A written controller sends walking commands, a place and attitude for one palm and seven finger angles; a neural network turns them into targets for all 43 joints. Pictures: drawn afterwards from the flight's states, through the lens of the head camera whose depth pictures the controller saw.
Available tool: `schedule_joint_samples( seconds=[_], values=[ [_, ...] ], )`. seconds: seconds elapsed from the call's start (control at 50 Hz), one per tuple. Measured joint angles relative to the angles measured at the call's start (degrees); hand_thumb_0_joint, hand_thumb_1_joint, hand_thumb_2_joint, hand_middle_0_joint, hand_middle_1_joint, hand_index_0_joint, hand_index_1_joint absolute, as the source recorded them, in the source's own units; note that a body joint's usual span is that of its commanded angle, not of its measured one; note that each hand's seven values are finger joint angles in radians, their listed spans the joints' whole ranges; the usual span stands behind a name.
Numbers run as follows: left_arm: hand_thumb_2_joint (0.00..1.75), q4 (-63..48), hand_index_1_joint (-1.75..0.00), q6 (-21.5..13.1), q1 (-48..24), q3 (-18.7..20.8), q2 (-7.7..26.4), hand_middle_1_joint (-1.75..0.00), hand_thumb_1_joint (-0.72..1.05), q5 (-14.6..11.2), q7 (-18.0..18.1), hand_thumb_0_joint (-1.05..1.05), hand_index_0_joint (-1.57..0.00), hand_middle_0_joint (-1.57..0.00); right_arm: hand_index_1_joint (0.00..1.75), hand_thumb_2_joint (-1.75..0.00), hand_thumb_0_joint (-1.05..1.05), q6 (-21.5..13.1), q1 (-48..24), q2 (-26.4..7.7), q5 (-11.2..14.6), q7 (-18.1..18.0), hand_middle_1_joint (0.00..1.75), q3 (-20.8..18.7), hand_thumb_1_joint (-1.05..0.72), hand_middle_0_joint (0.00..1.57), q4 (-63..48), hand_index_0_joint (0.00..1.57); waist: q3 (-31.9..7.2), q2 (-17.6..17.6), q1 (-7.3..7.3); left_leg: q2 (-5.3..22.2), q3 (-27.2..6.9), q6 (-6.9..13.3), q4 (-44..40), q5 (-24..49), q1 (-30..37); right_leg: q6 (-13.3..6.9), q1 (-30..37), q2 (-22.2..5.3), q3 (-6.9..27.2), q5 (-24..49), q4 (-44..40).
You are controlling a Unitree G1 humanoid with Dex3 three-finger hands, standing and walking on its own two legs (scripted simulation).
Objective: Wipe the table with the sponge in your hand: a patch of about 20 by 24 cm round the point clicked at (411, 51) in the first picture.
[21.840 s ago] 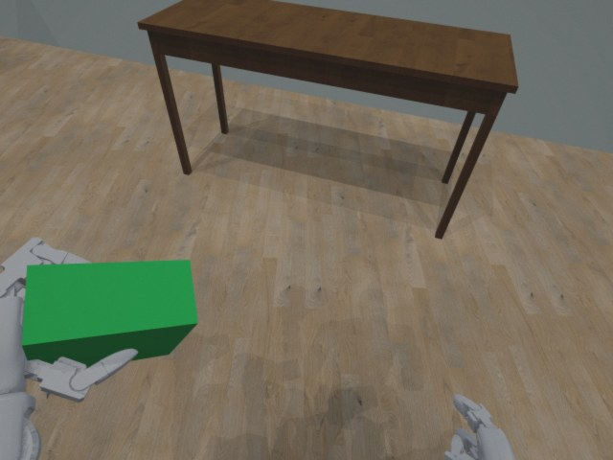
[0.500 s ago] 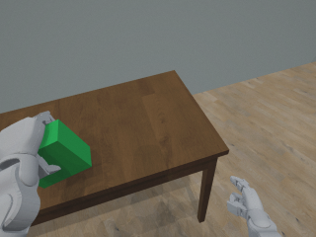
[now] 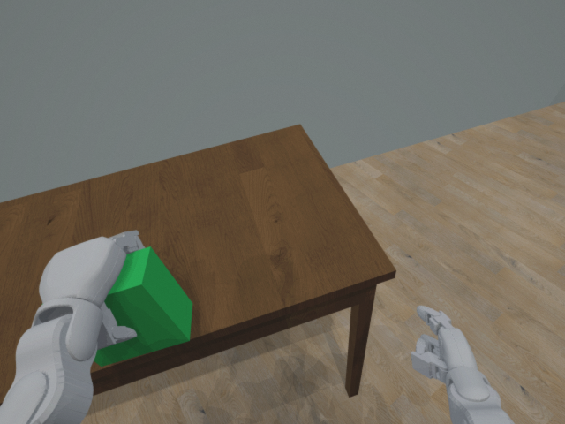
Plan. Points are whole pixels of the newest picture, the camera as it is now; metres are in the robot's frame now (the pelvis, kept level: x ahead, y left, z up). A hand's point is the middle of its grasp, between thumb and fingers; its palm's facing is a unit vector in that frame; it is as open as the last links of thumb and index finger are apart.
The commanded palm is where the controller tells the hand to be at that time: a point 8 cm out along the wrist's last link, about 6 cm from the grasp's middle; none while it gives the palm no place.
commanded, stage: move the sponge above the wiping area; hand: left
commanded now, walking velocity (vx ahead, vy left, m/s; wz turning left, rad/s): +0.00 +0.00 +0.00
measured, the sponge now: (133, 317) +0.22 +0.26 +0.05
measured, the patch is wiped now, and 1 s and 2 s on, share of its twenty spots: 0.00 0.00 0.00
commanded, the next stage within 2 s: none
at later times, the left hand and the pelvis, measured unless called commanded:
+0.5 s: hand (108, 286) +0.23 +0.27 +0.12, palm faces +0.03 -0.03 -1.00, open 10.4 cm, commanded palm +0.20 +0.29 +0.20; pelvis +0.00 -0.02 +0.00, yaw +0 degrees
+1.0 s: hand (93, 263) +0.25 +0.29 +0.14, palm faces +0.17 -0.03 -0.99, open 10.4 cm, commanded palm +0.21 +0.30 +0.18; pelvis +0.00 +0.00 +0.00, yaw +0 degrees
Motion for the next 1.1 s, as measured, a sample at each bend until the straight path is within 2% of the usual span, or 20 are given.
schedule_joint_samples(
  seconds=[0.04,0.1,0.18,0.24,0.32,0.38,0.42,0.48,0.52,0.56,0.62,0.68,0.74,0.8,0.84,0.9,0.94,0.98,1.02,1.1],
  values=[
    [1.02,-1.0,-1.29,-2.5,0.5,-1.1,2.1,-1.30,-0.53,1.9,0.9,0.00,-0.72,-0.70,0.30,-0.90,0.01,0.1,0.6,0.1,-0.7,-0.2,0.30,-0.2,-0.90,0.20,0.4,0.20,-0.1,-0.6,0.82,0.3,0.2,-0.3,0.6,-0.6,0.2,-0.3,0.2,0.3,0.2,-0.5,0.5],
    [1.03,-0.1,-1.29,-4.4,-0.5,1.0,5.0,-1.29,-0.52,3.7,4.0,0.00,-0.72,-0.70,0.30,-0.90,0.01,0.4,1.5,0.5,-0.8,0.0,0.30,-0.5,-0.90,0.20,1.6,0.20,-0.8,-0.9,1.78,0.9,0.3,-0.7,1.3,-1.4,1.0,-0.9,1.2,0.9,0.4,-0.8,0.4],
    [1.03,3.8,-1.29,-1.9,-3.5,7.3,5.2,-1.29,-0.52,1.1,6.7,0.00,-0.72,-0.70,0.30,-0.90,0.01,0.4,1.6,0.8,0.4,0.6,0.30,-0.8,-0.90,0.20,3.0,0.20,-1.7,-0.4,1.02,1.1,-0.1,-1.1,1.3,-1.7,1.7,-1.0,2.2,1.2,0.1,-0.8,-0.2],
    [1.03,5.9,-1.29,1.4,-3.6,10.2,4.0,-1.29,-0.52,-1.2,5.1,0.00,-0.72,-0.70,0.30,-0.90,0.01,0.4,1.3,0.4,1.1,0.5,0.30,-0.6,-0.90,0.20,2.7,0.20,-2.1,0.3,-0.18,1.1,-0.4,-1.1,1.1,-1.4,1.2,-0.9,1.8,1.1,-0.2,-0.7,-0.3],
    [1.03,5.9,-1.29,2.2,-0.7,7.3,1.9,-1.29,-0.52,-1.3,1.4,0.00,-0.72,-0.70,0.30,-0.90,0.01,-0.5,1.3,-0.7,1.3,-0.1,0.30,-0.8,-0.90,0.20,1.3,0.20,-1.4,1.0,-1.02,0.8,-0.6,-0.9,1.1,-0.9,0.2,-0.8,0.7,0.8,-0.5,-0.5,0.2],
    [1.03,5.2,-1.29,-1.0,1.0,2.8,1.2,-1.29,-0.52,0.1,-0.8,0.00,-0.72,-0.70,0.30,-0.90,0.01,-1.2,1.5,-1.0,0.5,-0.9,0.30,-1.0,-0.90,0.20,1.0,0.20,-0.3,0.5,-0.69,0.6,-0.6,-0.8,1.2,-0.7,-0.1,-0.8,0.1,0.6,-0.6,-0.6,0.8],
    [1.03,4.8,-1.29,-4.6,1.0,0.8,2.2,-1.29,-0.52,1.8,-0.6,0.00,-0.72,-0.70,0.30,-0.90,0.01,-1.5,1.9,-0.7,-0.3,-1.6,0.30,-1.1,-0.90,0.20,1.4,0.20,0.2,-0.2,0.06,0.8,-0.5,-0.9,1.6,-0.9,-0.1,-1.0,0.1,0.8,-0.4,-0.8,1.2],
    [1.03,5.5,-1.29,-10.0,-0.3,1.4,4.0,-1.29,-0.52,3.3,2.5,0.00,-0.72,-0.70,0.30,-0.90,0.01,-1.9,2.6,0.3,-0.8,-2.0,0.30,-1.4,-0.90,0.20,2.4,0.20,0.2,-1.2,0.94,1.3,-0.3,-1.2,2.0,-1.3,0.4,-1.4,0.8,1.3,-0.2,-0.7,0.9],
    [1.03,6.9,-1.28,-11.2,-2.2,3.3,4.9,-1.28,-0.52,3.2,5.2,0.00,-0.72,-0.70,0.30,-0.90,0.01,-2.1,3.1,1.0,-0.5,-1.8,0.30,-1.5,-0.90,0.20,3.1,0.20,-0.2,-1.5,1.07,1.6,-0.2,-1.4,2.0,-1.5,0.9,-1.5,1.5,1.6,-0.1,-0.5,0.3],
    [1.03,9.4,-1.28,-10.4,-4.7,5.6,4.8,-1.28,-0.52,2.2,7.4,0.00,-0.72,-0.70,0.30,-0.90,0.01,-2.0,3.2,1.4,-0.1,-1.5,0.30,-1.6,-0.90,0.20,3.8,0.20,-0.7,-1.3,0.74,1.7,-0.3,-1.5,1.8,-1.5,1.1,-1.5,1.9,1.8,-0.1,-0.3,-0.2],
    [1.03,13.1,-1.28,-6.1,-7.2,9.0,4.0,-1.28,-0.52,0.5,8.0,0.00,-0.72,-0.70,0.30,-0.90,0.01,-1.6,2.6,1.2,0.5,-0.8,0.30,-1.4,-0.90,0.20,4.4,0.20,-1.3,-0.5,-0.25,1.6,-0.2,-1.4,1.5,-1.3,1.1,-1.3,1.8,1.7,0.0,0.0,-0.4],
    [1.03,14.3,-1.28,-2.1,-6.2,9.8,3.4,-1.28,-0.52,-0.6,5.6,0.00,-0.72,-0.70,0.30,-0.90,0.01,-1.2,2.3,0.4,1.1,-0.5,0.30,-1.2,-0.90,0.20,3.6,0.20,-1.6,0.3,-1.46,1.2,-0.1,-1.1,1.1,-0.9,0.5,-0.9,1.0,1.3,0.1,0.0,-0.3],
    [1.03,14.1,-1.28,-0.8,-3.9,7.0,2.3,-1.28,-0.52,-0.4,2.2,0.00,-0.72,-0.70,0.30,-0.90,0.01,-1.3,2.3,-0.7,1.2,-0.6,0.30,-1.2,-0.90,0.20,2.5,0.20,-1.2,0.9,-1.98,0.8,-0.2,-0.7,1.2,-0.7,-0.2,-0.6,0.2,0.8,-0.1,-0.1,0.1],
    [1.03,12.7,-1.28,-3.5,-1.7,3.5,1.4,-1.28,-0.52,0.8,-0.4,0.00,-0.72,-0.70,0.30,-0.90,0.01,-1.6,2.6,-1.2,0.5,-1.2,0.30,-1.5,-0.90,0.20,2.1,0.20,-0.4,0.4,-1.53,0.5,-0.3,-0.4,1.4,-0.7,-0.5,-0.4,-0.2,0.5,-0.1,-0.4,0.8],
    [1.03,11.3,-1.28,-7.6,-1.0,2.0,1.3,-1.28,-0.52,1.7,-0.2,0.00,-0.72,-0.70,0.30,-0.90,0.01,-2.2,3.3,-0.9,-0.1,-1.7,0.30,-1.8,-0.90,0.20,2.3,0.20,0.0,-0.4,-0.75,0.4,-0.4,-0.3,1.7,-0.9,-0.4,-0.4,0.0,0.5,-0.2,-0.6,0.9],
    [1.03,9.7,-1.28,-13.0,-1.5,1.4,1.9,-1.28,-0.52,3.6,2.9,0.00,-0.72,-0.70,0.30,-0.90,0.01,-2.9,4.1,0.1,-0.7,-2.2,0.30,-2.0,-0.90,0.20,2.9,0.20,0.0,-1.5,0.62,0.7,-0.3,-0.4,1.9,-1.4,0.1,-0.5,0.8,0.8,-0.1,-0.5,0.4],
    [1.03,9.7,-1.28,-14.2,-2.8,2.1,2.1,-1.28,-0.52,4.7,5.8,0.00,-0.73,-0.70,0.30,-0.90,0.01,-2.9,4.3,0.8,-0.8,-2.0,0.30,-2.3,-0.90,0.20,3.2,0.20,-0.5,-1.7,1.04,0.9,-0.2,-0.5,2.2,-1.7,0.2,-0.6,1.1,1.0,0.1,-0.4,0.1],
    [1.03,10.5,-1.28,-13.1,-4.4,3.7,1.9,-1.28,-0.52,4.5,8.5,0.00,-0.73,-0.70,0.30,-0.90,0.01,-2.6,4.0,1.3,-0.4,-1.4,0.30,-2.3,-0.90,0.20,3.7,0.20,-1.0,-1.5,0.91,0.9,0.0,-0.4,2.0,-1.7,0.4,-0.5,1.4,1.0,0.3,-0.3,-0.3],
    [1.03,11.9,-1.28,-10.4,-5.8,5.8,1.5,-1.28,-0.52,3.2,9.8,0.00,-0.72,-0.70,0.30,-0.90,0.01,-2.1,3.3,1.6,0.0,-0.7,0.30,-2.1,-0.90,0.20,4.0,0.20,-1.5,-1.1,0.38,0.8,0.1,-0.3,1.6,-1.6,0.6,-0.3,1.4,0.8,0.4,-0.2,-0.5],
    [1.03,13.4,-1.28,-3.4,-5.6,8.1,0.8,-1.28,-0.52,0.9,8.2,0.01,-0.72,-0.70,0.30,-0.90,0.01,-0.8,2.2,1.5,0.9,0.2,0.30,-1.2,-0.90,0.20,3.6,0.20,-2.3,-0.1,-0.89,0.2,0.2,0.1,0.6,-1.1,0.6,0.3,1.1,0.3,0.5,-0.1,-0.8]
  ],
)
